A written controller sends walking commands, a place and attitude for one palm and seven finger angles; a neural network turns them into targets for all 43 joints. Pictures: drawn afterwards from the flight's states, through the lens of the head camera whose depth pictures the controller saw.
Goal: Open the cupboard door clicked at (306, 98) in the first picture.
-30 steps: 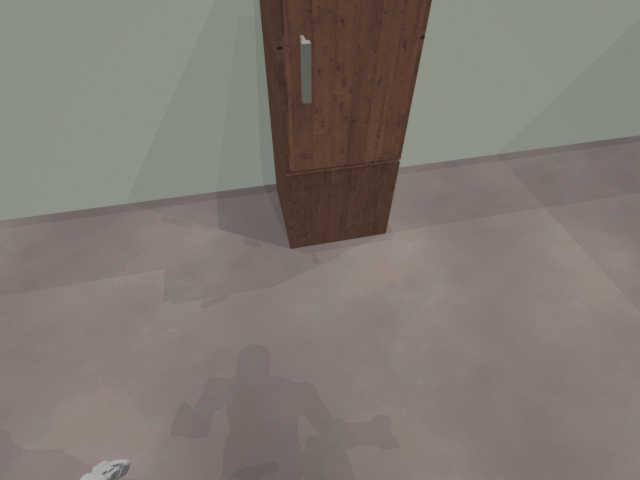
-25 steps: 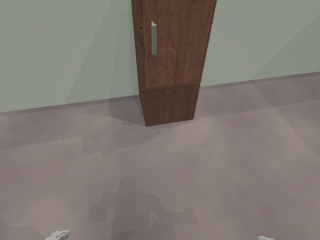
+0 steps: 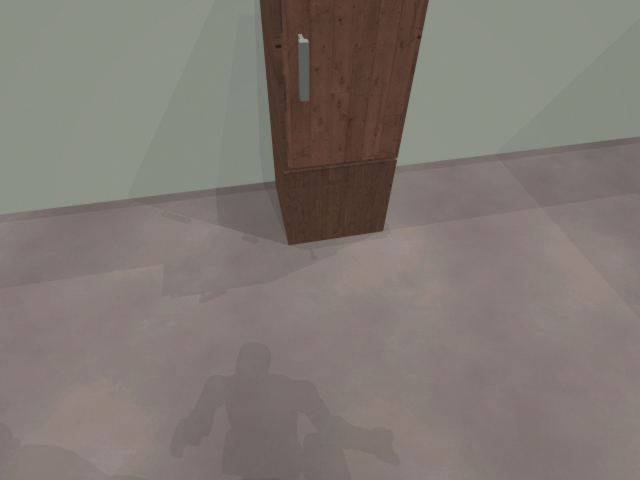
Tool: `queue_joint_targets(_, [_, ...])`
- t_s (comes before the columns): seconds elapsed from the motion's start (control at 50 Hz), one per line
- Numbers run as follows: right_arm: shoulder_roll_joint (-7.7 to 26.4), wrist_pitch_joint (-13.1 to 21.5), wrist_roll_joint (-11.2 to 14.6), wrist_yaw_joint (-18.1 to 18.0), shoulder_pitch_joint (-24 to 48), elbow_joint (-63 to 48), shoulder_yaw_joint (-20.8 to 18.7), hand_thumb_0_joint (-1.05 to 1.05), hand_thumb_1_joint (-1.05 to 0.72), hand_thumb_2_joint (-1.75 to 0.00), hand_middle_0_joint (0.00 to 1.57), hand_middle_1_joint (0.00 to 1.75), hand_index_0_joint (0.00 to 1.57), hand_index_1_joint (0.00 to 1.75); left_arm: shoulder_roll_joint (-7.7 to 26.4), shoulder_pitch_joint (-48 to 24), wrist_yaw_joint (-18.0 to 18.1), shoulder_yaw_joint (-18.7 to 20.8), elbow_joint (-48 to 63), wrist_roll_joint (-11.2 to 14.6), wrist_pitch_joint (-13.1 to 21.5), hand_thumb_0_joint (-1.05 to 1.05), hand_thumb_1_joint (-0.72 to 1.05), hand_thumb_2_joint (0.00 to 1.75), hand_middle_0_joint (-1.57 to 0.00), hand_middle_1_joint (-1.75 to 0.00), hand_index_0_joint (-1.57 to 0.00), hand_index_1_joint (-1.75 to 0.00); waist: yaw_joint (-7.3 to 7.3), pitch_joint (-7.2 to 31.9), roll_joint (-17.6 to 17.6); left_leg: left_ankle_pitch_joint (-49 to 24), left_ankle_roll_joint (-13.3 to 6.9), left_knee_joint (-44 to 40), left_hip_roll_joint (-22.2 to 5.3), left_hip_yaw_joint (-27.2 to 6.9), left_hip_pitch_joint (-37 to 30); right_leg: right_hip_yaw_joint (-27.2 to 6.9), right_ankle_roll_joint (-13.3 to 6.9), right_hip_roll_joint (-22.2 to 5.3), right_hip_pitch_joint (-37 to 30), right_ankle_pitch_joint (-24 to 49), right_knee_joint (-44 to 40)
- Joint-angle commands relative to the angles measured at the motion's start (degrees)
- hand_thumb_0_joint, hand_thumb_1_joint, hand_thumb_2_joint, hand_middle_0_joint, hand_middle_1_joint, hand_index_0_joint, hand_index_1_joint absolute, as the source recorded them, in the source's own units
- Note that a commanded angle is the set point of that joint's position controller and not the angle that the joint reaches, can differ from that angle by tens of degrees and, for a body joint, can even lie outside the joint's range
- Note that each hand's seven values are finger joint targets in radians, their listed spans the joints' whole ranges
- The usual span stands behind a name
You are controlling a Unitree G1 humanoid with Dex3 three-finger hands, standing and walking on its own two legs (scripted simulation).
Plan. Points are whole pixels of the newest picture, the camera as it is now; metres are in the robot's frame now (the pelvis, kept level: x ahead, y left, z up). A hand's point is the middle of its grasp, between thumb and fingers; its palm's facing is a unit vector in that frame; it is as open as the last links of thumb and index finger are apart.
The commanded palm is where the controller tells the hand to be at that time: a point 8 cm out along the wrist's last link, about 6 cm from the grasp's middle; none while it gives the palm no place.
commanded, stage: stand and wait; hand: left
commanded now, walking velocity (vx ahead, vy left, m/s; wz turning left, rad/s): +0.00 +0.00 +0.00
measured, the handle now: (302, 68) +1.12 +0.12 +0.01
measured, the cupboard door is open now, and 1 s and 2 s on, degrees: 0 0 0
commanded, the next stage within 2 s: look at it before walking up in 0.22 s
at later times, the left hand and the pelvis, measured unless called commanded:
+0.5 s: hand out of the picture +0.07 +0.24 -0.15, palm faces -0.02 -0.94 -0.33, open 7.4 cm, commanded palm none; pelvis +0.00 +0.00 +0.00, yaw +0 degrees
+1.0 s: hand out of the picture +0.08 +0.24 -0.15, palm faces -0.03 -0.94 -0.33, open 7.4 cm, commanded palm none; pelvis +0.01 +0.00 +0.00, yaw -1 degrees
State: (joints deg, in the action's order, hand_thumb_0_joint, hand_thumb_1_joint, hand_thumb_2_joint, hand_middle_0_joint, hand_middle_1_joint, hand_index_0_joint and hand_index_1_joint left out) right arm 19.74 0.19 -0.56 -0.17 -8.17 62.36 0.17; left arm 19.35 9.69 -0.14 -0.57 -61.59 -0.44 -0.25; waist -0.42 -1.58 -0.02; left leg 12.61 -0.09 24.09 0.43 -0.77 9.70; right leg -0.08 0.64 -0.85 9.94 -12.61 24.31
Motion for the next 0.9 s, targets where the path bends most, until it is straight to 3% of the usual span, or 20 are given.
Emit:
queue_joint_targets(0.0, [10.98, 1.68, 0.02, -0.42, 3.68, -3.53, -2.24, 0.00, -0.90, -0.90, 0.20, 0.30, 0.20, 0.30, 11.50, -3.14, 0.81, 2.48, 3.84, -0.16, 1.65, 0.00, 0.90, 0.90, -0.20, -0.30, -0.20, -0.30, 0.25, 2.97, -0.18, -4.76, -1.80, -5.01, -6.39, -5.54, 0.31, -5.80, -2.43, -6.15, -0.84, 2.98, -5.09])
queue_joint_targets(0.24, [11.10, 1.72, -0.01, -0.36, 3.08, -2.37, -2.22, 0.00, -0.90, -0.90, 0.20, 0.30, 0.20, 0.30, 11.49, -3.44, 0.76, 2.43, 3.23, -0.25, 1.56, 0.00, 0.90, 0.90, -0.20, -0.30, -0.20, -0.30, 0.27, 2.08, -0.34, -3.58, -1.69, -6.26, -6.58, -5.93, 0.55, -6.05, -2.27, -5.81, -0.23, 1.07, -5.90])
queue_joint_targets(0.88, [11.29, 1.84, 0.16, -0.55, 4.07, -2.35, -2.19, 0.00, -0.90, -0.90, 0.20, 0.30, 0.20, 0.30, 11.72, -3.12, 0.84, 2.54, 3.00, -0.27, 1.95, 0.00, 0.90, 0.90, -0.20, -0.30, -0.20, -0.30, 0.20, 4.00, 0.07, -10.34, -1.41, -5.96, -7.16, -5.04, -2.87, -5.80, -2.32, -6.12, -2.51, 10.00, -5.84])
